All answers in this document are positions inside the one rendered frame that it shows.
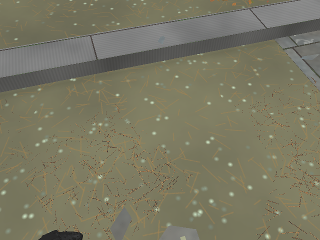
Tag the left robot hand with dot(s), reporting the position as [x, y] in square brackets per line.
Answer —
[65, 235]

